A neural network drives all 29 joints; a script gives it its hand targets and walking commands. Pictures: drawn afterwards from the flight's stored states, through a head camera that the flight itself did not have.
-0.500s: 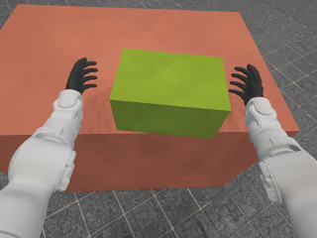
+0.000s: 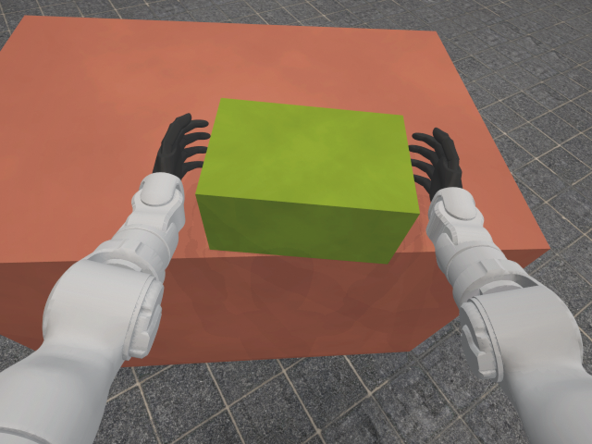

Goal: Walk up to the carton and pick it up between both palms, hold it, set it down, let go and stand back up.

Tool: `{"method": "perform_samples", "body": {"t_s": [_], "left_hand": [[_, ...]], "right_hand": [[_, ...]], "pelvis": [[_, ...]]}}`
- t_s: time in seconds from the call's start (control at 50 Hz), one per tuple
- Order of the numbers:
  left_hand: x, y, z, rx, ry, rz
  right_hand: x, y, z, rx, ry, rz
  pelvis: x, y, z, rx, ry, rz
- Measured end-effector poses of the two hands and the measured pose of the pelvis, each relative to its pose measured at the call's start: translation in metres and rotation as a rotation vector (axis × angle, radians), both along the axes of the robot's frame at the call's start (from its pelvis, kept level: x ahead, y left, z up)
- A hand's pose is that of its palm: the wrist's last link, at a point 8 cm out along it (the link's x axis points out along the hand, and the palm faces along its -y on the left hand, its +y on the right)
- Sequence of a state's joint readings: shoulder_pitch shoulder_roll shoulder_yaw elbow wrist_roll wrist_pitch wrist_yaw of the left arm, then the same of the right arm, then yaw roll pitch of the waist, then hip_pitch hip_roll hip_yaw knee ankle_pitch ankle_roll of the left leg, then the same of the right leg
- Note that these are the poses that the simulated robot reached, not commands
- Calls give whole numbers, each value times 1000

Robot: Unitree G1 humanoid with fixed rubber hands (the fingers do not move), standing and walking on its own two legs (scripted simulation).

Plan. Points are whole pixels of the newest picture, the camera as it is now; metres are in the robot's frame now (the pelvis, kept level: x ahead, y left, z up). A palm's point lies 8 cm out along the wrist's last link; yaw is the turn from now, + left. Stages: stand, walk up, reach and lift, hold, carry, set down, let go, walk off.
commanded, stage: reach and lift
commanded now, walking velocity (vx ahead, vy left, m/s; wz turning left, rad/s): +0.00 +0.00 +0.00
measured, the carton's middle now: (306, 182) +0.50 -0.01 +0.03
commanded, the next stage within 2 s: none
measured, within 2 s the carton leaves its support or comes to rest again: leaves its support in 1.64 s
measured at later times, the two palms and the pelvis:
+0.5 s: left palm (166, 171) +0.46 +0.19 +0.08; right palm (438, 189) +0.45 -0.19 +0.09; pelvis +0.01 +0.00 +0.01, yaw +1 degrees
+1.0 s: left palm (164, 178) +0.45 +0.19 +0.08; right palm (437, 202) +0.43 -0.18 +0.08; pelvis +0.02 +0.01 +0.03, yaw +0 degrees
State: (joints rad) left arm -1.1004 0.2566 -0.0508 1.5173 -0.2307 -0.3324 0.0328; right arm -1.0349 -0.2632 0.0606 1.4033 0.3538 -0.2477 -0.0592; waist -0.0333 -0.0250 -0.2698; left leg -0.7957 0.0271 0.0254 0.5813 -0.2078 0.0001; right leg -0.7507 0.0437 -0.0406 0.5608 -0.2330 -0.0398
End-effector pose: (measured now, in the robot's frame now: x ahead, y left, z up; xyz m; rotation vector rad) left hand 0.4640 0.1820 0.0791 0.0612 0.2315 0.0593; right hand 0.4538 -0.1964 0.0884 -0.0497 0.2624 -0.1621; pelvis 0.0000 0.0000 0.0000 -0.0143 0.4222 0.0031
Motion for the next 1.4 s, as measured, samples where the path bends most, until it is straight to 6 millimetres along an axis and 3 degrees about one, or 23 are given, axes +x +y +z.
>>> {"method": "perform_samples", "body": {"t_s": [0.12,0.46,0.76,1.12,1.4], "left_hand": [[1,3,8,6,-8,13],[-4,4,5,-29,-7,40],[-14,5,1,-72,-19,47],[-15,6,2,-74,-15,53],[-31,7,3,-53,-9,64]], "right_hand": [[1,4,0,8,6,6],[-1,7,-2,27,-5,-15],[-21,12,-9,23,-79,-38],[-26,14,-5,-36,-52,-35],[-37,15,-5,-31,-57,-33]], "pelvis": [[5,0,2,-2,-16,1],[7,-3,8,2,-55,16],[16,9,25,12,-177,11],[25,11,28,10,-226,-11],[22,10,29,9,-252,-6]]}}
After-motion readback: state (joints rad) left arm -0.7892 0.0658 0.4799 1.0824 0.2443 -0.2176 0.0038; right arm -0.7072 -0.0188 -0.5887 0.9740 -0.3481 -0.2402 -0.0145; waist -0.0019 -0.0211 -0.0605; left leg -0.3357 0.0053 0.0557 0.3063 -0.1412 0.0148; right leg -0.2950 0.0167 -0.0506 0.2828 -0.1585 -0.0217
